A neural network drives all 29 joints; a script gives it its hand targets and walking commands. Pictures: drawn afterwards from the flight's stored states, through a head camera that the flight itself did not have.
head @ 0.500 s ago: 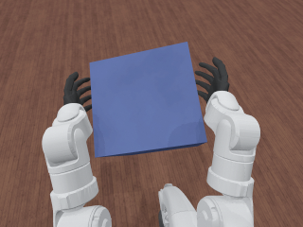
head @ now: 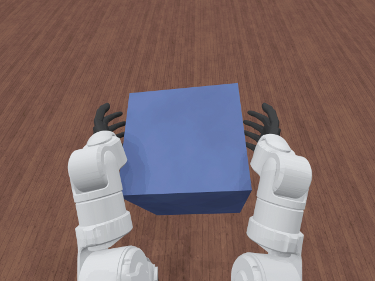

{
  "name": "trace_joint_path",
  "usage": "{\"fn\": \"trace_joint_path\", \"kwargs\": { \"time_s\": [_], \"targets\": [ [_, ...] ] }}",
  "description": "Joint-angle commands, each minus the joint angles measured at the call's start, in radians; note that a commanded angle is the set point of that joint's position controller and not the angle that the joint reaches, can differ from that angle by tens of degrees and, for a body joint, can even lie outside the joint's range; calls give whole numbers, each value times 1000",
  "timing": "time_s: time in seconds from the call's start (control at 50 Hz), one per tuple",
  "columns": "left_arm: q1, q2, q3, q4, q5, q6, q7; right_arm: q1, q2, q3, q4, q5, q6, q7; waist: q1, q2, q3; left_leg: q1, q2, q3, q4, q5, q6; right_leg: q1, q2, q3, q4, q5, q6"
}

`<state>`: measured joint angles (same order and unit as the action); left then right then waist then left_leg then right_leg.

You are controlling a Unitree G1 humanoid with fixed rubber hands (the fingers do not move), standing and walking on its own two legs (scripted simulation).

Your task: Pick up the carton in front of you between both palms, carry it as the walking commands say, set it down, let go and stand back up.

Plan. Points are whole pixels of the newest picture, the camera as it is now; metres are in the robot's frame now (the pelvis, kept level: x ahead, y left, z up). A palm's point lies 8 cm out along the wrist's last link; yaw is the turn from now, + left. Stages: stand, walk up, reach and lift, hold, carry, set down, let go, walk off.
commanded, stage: carry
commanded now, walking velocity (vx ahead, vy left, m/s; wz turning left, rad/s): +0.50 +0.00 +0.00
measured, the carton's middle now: (190, 159) +0.36 +0.00 +0.03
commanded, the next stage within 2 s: none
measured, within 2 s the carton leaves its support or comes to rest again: neither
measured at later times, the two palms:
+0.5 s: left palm (139, 68) +0.60 +0.14 +0.09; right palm (251, 77) +0.58 -0.16 +0.09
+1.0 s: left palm (147, 26) +0.83 +0.14 +0.08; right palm (238, 29) +0.81 -0.15 +0.09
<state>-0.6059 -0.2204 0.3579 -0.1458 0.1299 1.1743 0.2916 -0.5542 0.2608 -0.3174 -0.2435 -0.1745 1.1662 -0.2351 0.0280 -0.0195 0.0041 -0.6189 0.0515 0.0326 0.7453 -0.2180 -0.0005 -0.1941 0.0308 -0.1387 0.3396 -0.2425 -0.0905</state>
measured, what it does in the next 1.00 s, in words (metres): walks ahead: left foot, then right foot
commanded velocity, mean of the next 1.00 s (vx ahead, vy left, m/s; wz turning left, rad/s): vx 0.28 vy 0.00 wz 0.00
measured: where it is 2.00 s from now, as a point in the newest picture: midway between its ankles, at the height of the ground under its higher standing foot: (187, 199)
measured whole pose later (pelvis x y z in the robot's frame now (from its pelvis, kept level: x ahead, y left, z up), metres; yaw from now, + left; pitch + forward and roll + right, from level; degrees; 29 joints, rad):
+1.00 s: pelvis +0.59 +0.00 -0.01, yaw -3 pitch +1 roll +1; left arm -0.04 -0.13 0.03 -0.44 0.04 1.23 0.23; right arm -0.02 0.13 -0.02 -0.42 -0.05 1.20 -0.21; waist 0.01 -0.06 -0.14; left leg -0.36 0.02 0.22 0.48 -0.14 0.07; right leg -0.13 -0.09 -0.14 0.54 -0.42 0.03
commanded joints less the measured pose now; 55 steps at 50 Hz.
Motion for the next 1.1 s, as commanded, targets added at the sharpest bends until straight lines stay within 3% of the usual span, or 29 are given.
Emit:
{"fn": "trace_joint_path", "kwargs": {
  "time_s": [0.0,0.06,0.1,0.12,0.14,0.16,0.18,0.22,0.24,0.34,0.4,0.46,0.5,0.52,0.54,0.56,0.58,0.6,0.64,0.7,0.78,0.84,0.88,0.9,0.92,0.94,1.0,1.02,1.08],
  "targets": [
    [-410,-926,-718,-101,-291,9,-200,-379,931,706,42,282,-5,109,10,-62,-412,51,-44,91,-215,144,-18,399,-228,104,-34,691,-55],
    [-257,-906,-758,-236,-296,-11,-216,-205,981,768,-13,351,-17,138,7,-88,-404,137,-56,138,-315,226,-5,446,-223,61,14,790,-24],
    [-98,-905,-759,-249,-297,-11,-226,-125,939,775,-130,369,-26,144,-18,-109,-452,401,-73,196,-394,246,33,345,-188,6,174,792,14],
    [-69,-897,-756,-239,-283,-5,-226,-96,950,773,-129,364,-20,146,-42,-70,-518,648,-4,126,-385,180,50,180,-176,-1,323,634,44],
    [44,-875,-761,-231,-290,4,-229,22,890,761,-148,343,-25,148,-54,89,-573,837,197,-193,-370,231,112,-26,-111,-11,525,322,74],
    [50,-897,-791,-286,-311,5,-240,36,888,756,-181,347,-34,151,-49,348,-614,1076,373,-500,-386,418,259,-372,-4,40,741,-123,91],
    [58,-900,-799,-288,-306,0,-245,29,931,785,-189,372,-31,156,-57,297,-564,1111,385,-503,-390,549,294,-547,-4,102,893,-275,85],
    [120,-933,-792,-333,-316,-25,-255,114,967,790,-243,356,-47,164,-64,74,-535,1027,350,-344,-392,562,235,-585,-90,155,865,-194,79],
    [96,-972,-811,-331,-328,-38,-259,71,968,795,-270,366,-57,169,-50,44,-494,948,323,-282,-443,502,189,-539,-119,157,748,-159,79],
    [237,-932,-857,-377,-309,-72,-233,129,897,825,-355,401,-76,182,-46,190,-418,749,202,-36,-508,381,136,-355,-88,31,358,-37,112],
    [307,-840,-858,-391,-296,-61,-217,168,778,848,-379,390,-56,168,-50,167,-327,719,184,27,-486,472,118,-326,-55,-45,218,72,102],
    [287,-731,-855,-433,-290,-38,-200,205,685,836,-369,378,-33,152,-42,157,-277,609,186,65,-437,329,89,-167,-53,-88,124,170,88],
    [301,-678,-840,-449,-303,-25,-186,214,640,836,-369,386,-13,136,-26,127,-291,484,126,153,-243,329,37,65,-36,-117,98,73,77],
    [307,-633,-831,-413,-282,-10,-182,212,578,818,-357,351,-1,125,-15,69,-285,336,107,175,-105,265,16,199,-88,-50,118,35,63],
    [317,-599,-814,-407,-289,-5,-174,186,550,818,-391,368,12,115,-1,-179,-292,125,6,188,180,73,-33,294,-313,359,-15,-41,-42],
    [325,-586,-804,-392,-294,-2,-167,163,563,827,-412,371,21,110,3,-321,-306,-57,-64,97,372,-276,-48,386,-444,677,-128,68,-144],
    [308,-622,-807,-414,-315,4,-169,186,562,825,-384,374,19,103,3,-203,-313,-110,8,6,476,-305,-20,364,-473,584,-102,173,-163],
    [290,-619,-806,-418,-306,3,-174,184,583,819,-354,368,22,107,-10,-130,-298,-75,32,-5,486,-267,-7,298,-425,485,-65,411,-130],
    [225,-682,-854,-450,-339,-5,-192,200,650,806,-331,363,3,116,-17,-30,-313,-7,79,-20,308,-176,-10,216,-384,295,-67,500,-67],
    [227,-711,-867,-449,-345,-22,-209,166,678,819,-358,353,-27,116,-26,-90,-304,143,32,62,46,-107,-21,123,-313,92,-69,552,-29],
    [275,-678,-860,-429,-340,-9,-197,196,646,803,-365,352,-15,105,-19,-142,-285,233,-16,121,-174,74,-31,128,-282,10,-21,601,-13],
    [291,-639,-847,-418,-315,13,-188,196,596,808,-371,362,9,109,-23,-73,-273,426,-3,156,-332,278,-16,19,-240,-31,81,349,52],
    [261,-608,-825,-411,-306,28,-180,206,571,776,-318,342,33,111,-15,19,-273,574,122,53,-350,509,-4,-95,-195,-39,167,105,101],
    [257,-605,-836,-413,-304,38,-178,205,563,766,-302,339,35,112,-13,120,-278,603,239,-91,-351,630,71,-126,-152,-17,216,-59,126],
    [248,-614,-857,-424,-318,43,-183,235,568,754,-279,341,35,114,-22,193,-320,627,275,-171,-386,591,120,-118,-134,8,233,-167,135],
    [232,-627,-849,-407,-313,45,-185,227,598,746,-263,344,30,119,-25,187,-305,614,278,-174,-411,640,123,-109,-139,25,211,-193,137],
    [215,-718,-859,-408,-336,23,-200,167,690,787,-315,375,8,140,-24,146,-372,614,194,-46,-365,582,74,-21,-138,36,70,-73,138],
    [207,-713,-844,-380,-319,17,-202,149,691,785,-286,358,4,138,-22,72,-340,586,167,-19,-336,632,73,-15,-142,27,68,-27,141],
    [243,-740,-856,-406,-319,2,-208,141,709,806,-331,382,-5,143,-26,45,-386,576,149,24,-267,641,68,13,-176,50,113,154,128]
  ]
}}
